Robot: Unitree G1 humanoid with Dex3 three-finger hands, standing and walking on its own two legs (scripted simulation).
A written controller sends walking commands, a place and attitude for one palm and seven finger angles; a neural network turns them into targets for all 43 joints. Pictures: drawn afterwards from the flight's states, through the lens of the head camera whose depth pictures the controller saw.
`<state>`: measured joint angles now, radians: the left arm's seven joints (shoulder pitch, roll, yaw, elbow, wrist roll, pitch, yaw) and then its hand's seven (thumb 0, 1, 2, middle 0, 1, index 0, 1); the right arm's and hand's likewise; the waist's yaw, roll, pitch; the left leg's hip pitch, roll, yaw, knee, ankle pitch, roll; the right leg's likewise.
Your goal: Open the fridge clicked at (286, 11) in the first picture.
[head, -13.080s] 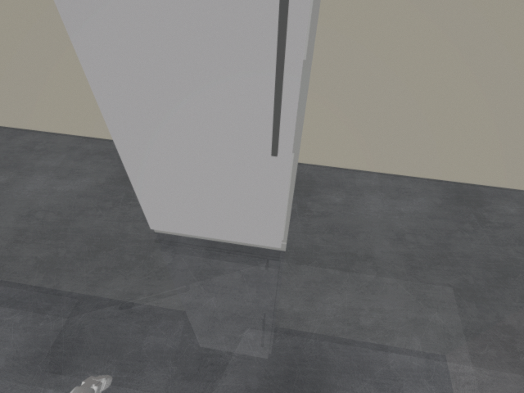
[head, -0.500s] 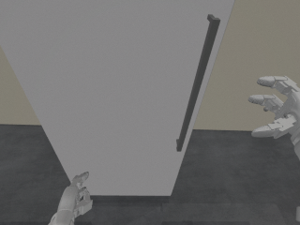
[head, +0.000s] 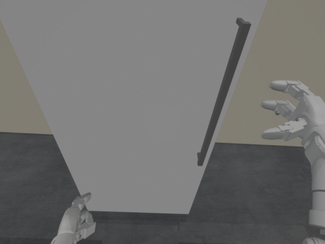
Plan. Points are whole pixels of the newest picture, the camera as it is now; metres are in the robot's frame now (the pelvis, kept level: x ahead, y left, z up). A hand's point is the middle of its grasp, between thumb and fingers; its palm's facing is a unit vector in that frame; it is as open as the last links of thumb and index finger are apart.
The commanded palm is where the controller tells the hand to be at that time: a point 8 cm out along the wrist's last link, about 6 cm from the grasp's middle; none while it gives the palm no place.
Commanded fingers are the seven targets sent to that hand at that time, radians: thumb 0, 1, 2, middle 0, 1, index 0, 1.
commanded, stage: move the hooked fingers beside the handle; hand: right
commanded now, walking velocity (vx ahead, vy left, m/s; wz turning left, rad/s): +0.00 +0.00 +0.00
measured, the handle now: (214, 110) +0.46 -0.13 +0.12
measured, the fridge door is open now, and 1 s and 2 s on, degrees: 0 0 0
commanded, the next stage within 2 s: feel for the door with the fingertips in 1.42 s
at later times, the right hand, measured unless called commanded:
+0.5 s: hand (255, 98) +0.39 -0.19 +0.22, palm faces +0.05 +1.00 -0.03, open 14.0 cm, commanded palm +0.37 -0.25 +0.22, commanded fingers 0.00 0.50 -0.30 0.30 1.20 0.30 1.20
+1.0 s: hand (255, 97) +0.41 -0.20 +0.21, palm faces +0.07 +1.00 -0.02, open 14.0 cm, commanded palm +0.38 -0.25 +0.22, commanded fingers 0.00 0.50 -0.30 0.30 1.20 0.30 1.20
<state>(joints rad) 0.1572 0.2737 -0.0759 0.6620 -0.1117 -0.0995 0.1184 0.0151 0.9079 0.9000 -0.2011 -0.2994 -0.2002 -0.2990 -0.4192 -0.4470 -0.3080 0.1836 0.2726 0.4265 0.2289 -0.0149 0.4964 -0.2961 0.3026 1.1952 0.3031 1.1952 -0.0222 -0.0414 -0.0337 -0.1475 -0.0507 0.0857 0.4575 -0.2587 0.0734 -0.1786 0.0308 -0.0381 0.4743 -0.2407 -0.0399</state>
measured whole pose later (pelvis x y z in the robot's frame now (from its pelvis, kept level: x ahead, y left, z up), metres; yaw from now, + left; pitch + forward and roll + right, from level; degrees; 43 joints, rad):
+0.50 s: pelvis +0.00 +0.01 +0.00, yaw +1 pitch -2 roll +0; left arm 0.20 0.28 -0.06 0.70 -0.11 -0.08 0.11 0.01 0.91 0.90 -0.20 -0.30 -0.20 -0.30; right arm -0.60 -0.42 -0.26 0.40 0.23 0.36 0.16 -0.02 0.50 -0.30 0.30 1.20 0.30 1.20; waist 0.01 -0.03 -0.03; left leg -0.17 -0.06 0.08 0.43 -0.23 0.08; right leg -0.20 0.02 -0.05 0.46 -0.22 -0.03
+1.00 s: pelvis +0.01 +0.00 +0.00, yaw +1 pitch -1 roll +0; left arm 0.23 0.28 -0.05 0.69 -0.11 -0.07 0.11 0.01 0.91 0.90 -0.20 -0.30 -0.20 -0.30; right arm -0.58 -0.41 -0.27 0.41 0.22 0.34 0.15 -0.02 0.50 -0.30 0.30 1.19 0.30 1.19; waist 0.02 -0.03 -0.04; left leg -0.16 -0.06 0.06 0.41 -0.24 0.07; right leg -0.18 0.02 -0.06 0.44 -0.23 -0.04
